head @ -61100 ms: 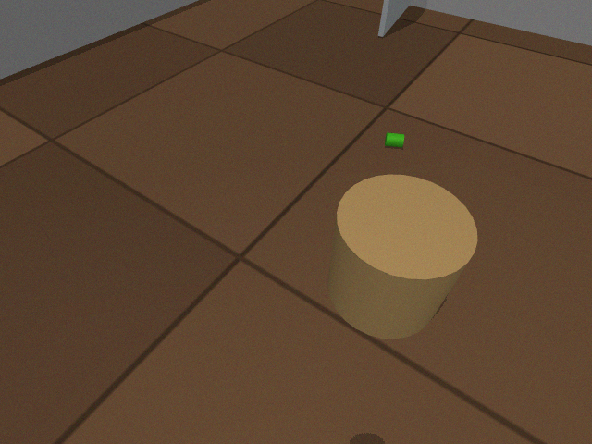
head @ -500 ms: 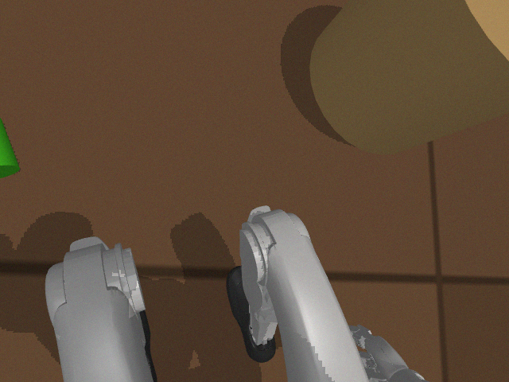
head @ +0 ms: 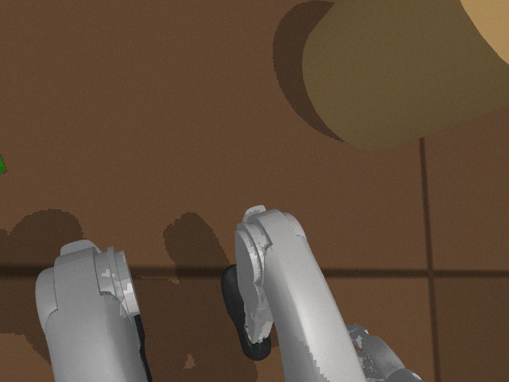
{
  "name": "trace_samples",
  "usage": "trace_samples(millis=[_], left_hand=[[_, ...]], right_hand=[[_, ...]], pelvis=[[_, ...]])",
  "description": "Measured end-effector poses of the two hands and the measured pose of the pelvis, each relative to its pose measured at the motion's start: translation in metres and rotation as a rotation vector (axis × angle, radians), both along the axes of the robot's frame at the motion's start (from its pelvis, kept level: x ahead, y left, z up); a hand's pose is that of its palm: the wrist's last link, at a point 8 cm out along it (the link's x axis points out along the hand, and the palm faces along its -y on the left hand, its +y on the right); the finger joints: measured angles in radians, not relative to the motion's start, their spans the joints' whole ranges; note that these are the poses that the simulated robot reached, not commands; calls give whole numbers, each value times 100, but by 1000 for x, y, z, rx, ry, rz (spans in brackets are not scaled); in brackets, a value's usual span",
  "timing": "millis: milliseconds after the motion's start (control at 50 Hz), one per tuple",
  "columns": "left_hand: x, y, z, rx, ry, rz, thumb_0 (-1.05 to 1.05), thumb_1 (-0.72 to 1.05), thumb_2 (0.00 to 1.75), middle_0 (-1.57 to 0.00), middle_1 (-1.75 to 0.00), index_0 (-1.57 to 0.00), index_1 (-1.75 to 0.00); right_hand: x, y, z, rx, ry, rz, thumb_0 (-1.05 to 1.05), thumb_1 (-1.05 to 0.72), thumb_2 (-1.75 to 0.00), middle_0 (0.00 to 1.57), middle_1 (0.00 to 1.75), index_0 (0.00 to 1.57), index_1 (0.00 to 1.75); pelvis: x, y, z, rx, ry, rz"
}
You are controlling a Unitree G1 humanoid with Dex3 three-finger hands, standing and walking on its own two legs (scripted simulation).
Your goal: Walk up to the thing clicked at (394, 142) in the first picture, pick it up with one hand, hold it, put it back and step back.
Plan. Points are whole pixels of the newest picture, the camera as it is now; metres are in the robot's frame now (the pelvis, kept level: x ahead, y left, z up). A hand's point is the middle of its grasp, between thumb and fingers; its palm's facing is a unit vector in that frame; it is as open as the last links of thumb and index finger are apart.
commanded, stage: approach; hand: left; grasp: from above
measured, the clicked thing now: out of the picture +0.49 +0.37 -0.29
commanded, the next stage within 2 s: close in in 0.34 s
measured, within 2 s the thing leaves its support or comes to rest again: neither
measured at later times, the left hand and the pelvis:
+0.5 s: hand out of the picture +0.45 +0.37 -0.16, palm faces -0.55 -0.14 -0.82, open 14.4 cm; pelvis +0.00 +0.00 +0.00, yaw +1 degrees
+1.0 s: hand out of the picture +0.48 +0.35 -0.23, palm faces -0.39 -0.12 -0.91, open 14.5 cm; pelvis +0.00 +0.00 -0.02, yaw -2 degrees
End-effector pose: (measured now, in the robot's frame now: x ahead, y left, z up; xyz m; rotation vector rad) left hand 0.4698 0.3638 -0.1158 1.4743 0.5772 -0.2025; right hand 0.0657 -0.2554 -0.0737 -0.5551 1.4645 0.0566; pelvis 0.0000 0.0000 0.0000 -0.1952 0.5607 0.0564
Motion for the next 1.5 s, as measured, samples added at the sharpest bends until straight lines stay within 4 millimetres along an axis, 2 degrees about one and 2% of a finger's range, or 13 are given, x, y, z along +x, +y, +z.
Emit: trace_samples(millis=[100,180,280,340,400,460,540,640,740,920,1160,1300,1500], left_hand=[[14,-25,-11,-41,-51,-35,0,-58,105,-8,-98,-6,-100],[22,-34,-9,-24,-104,-27,0,-58,105,-9,-98,-6,-99],[28,-25,16,40,-172,38,1,-58,107,-9,-96,-5,-98],[24,-14,28,73,-129,98,1,-59,107,-8,-95,-5,-98],[15,-4,30,83,-37,143,1,-58,106,-8,-96,-5,-98],[3,1,21,68,65,150,0,-57,104,-8,-98,-5,-99],[-9,1,-2,3,128,103,0,-55,101,-8,-100,-7,-100],[-12,-6,-27,-75,63,-5,0,-55,101,-9,-98,-7,-99],[-12,-11,-43,-92,-33,-35,0,-57,104,-9,-95,-6,-97],[2,-10,-47,14,-103,30,0,-58,107,-9,-91,-4,-94],[11,-23,-63,-2,-8,105,0,-57,104,-9,-94,-5,-96],[9,-20,-70,-14,-1,100,0,-58,105,-9,-93,-5,-95],[7,-17,-72,-22,-32,71,0,-59,106,-9,-92,-4,-95]], right_hand=[[-8,-1,6,-18,6,-11,0,-89,-89,20,30,20,30],[-16,-2,7,-13,7,-28,0,-90,-89,20,30,20,30],[-20,-4,2,16,-7,-53,0,-90,-89,20,30,20,30],[-18,-3,-2,37,-23,-64,0,-90,-89,20,30,20,30],[-17,-2,-5,54,-32,-64,0,-90,-89,20,30,20,30],[-16,0,-6,59,-23,-47,0,-90,-89,20,30,20,30],[-17,-2,-2,32,11,-10,0,-90,-89,20,30,20,30],[-16,-9,8,-37,63,38,0,-89,-89,20,30,20,30],[-8,-13,15,-81,69,73,0,-89,-89,20,30,20,30],[4,-6,8,-49,-7,101,0,-89,-90,20,30,20,30],[-19,17,0,45,10,57,0,-90,-90,20,30,20,30],[-19,10,4,40,34,81,0,-90,-90,20,30,20,30],[-7,-1,10,1,31,136,0,-90,-90,20,30,20,30]], pelvis=[[2,0,-2,-6,-2,-2],[3,-2,-3,-3,3,-6],[2,-3,-2,10,10,-10],[1,-4,-1,16,12,-12],[-1,-2,2,19,8,-9],[-3,-1,4,20,-1,-4],[-4,-2,3,12,-18,0],[-3,-2,-2,-4,-38,0],[-1,-1,-7,-17,-42,-4],[0,2,-15,-24,-39,-22],[4,1,-14,-21,-33,-30],[5,-1,-13,-23,-42,-36],[3,0,-15,-32,-62,-42]])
